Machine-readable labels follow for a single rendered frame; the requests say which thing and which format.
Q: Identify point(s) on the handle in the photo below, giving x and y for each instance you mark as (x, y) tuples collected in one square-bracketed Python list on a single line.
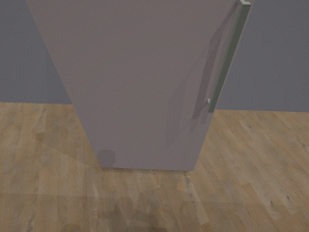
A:
[(242, 14)]

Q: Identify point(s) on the fridge door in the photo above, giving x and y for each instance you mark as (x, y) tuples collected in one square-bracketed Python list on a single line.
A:
[(139, 73)]

